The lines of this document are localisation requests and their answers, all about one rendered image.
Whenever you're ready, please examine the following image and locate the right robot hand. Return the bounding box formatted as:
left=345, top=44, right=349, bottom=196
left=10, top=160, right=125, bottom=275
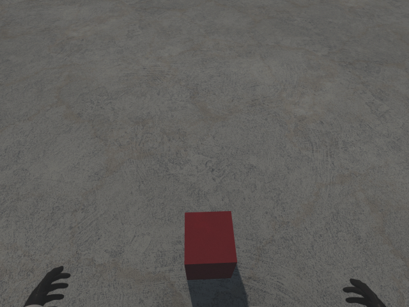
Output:
left=343, top=279, right=386, bottom=307

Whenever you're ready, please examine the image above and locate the carton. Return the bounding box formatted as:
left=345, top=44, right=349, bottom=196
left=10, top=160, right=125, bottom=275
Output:
left=185, top=211, right=237, bottom=280

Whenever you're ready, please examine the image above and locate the left robot hand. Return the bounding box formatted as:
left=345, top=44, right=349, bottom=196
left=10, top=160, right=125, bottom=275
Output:
left=24, top=266, right=71, bottom=307

